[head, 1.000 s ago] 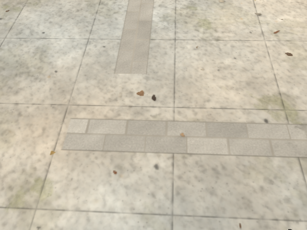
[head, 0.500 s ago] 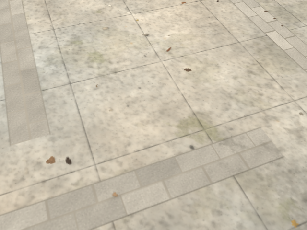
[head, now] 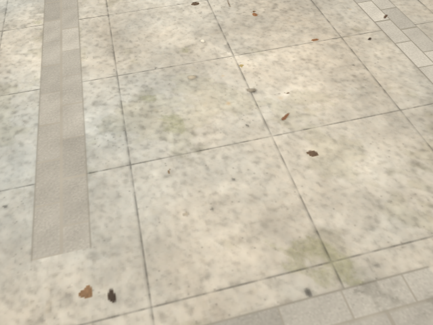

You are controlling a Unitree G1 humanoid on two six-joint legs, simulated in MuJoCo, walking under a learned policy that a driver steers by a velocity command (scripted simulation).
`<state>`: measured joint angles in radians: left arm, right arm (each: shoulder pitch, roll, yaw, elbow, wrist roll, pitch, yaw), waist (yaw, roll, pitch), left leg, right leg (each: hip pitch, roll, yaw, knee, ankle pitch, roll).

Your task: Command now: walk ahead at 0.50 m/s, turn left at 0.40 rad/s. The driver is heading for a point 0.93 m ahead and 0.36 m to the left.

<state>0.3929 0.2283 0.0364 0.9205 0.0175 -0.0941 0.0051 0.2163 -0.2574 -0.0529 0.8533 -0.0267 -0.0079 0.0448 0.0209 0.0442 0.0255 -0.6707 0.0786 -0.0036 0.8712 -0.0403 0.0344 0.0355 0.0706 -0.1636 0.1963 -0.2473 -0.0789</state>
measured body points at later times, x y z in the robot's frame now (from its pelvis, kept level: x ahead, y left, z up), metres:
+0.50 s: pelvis +0.27 +0.05 +0.00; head +0.30 +0.07 +0.45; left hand +0.37 +0.34 -0.11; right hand +0.37 -0.22 -0.12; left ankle +0.22 +0.09 -0.74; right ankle +0.45 -0.09 -0.68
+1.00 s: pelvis +0.54 +0.10 +0.00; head +0.57 +0.10 +0.45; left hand +0.41 +0.34 -0.11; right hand +0.81 -0.04 -0.11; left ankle +0.53 +0.25 -0.67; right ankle +0.56 -0.01 -0.74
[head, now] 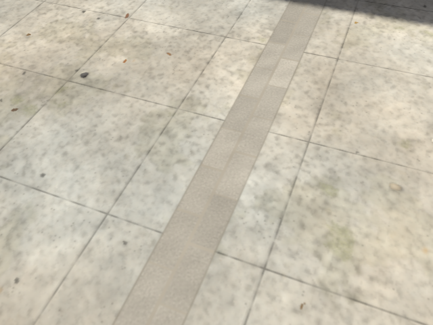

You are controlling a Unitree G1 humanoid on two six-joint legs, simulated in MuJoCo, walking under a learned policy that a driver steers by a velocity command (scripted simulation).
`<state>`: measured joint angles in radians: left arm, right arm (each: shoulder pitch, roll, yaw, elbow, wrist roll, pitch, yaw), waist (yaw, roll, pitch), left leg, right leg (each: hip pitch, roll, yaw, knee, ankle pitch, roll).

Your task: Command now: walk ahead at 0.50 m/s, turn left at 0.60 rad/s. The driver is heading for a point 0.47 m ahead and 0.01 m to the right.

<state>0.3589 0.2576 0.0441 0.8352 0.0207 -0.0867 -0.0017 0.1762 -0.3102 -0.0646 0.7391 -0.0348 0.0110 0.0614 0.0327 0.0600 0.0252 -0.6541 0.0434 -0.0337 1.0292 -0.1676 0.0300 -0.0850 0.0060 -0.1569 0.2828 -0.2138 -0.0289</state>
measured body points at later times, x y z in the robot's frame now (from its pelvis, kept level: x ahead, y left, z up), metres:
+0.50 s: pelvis +0.27 +0.08 +0.00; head +0.29 +0.10 +0.45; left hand +0.32 +0.36 -0.13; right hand +0.37 -0.17 -0.12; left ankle +0.22 +0.12 -0.75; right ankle +0.39 -0.06 -0.67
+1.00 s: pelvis +0.43 +0.09 -0.01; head +0.45 +0.08 +0.44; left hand +0.45 +0.34 -0.15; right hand +0.54 -0.14 -0.16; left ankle +0.40 +0.22 -0.72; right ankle +0.52 +0.03 -0.75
